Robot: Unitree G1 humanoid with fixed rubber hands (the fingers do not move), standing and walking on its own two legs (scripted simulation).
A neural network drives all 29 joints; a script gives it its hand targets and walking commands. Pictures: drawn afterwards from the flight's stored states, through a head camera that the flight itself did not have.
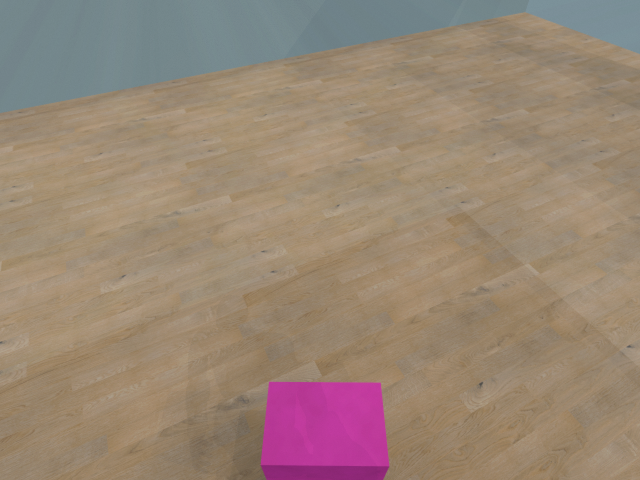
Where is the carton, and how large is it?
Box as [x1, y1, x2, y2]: [261, 382, 388, 479]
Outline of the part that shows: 269,382 261,456 261,466 266,479 383,478 388,467 388,458 380,383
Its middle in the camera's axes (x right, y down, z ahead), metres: +0.01 +0.52 +1.03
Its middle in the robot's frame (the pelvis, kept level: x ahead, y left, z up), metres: +0.39 +0.02 -0.63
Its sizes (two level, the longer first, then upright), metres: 0.287 0.192 0.279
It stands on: the floor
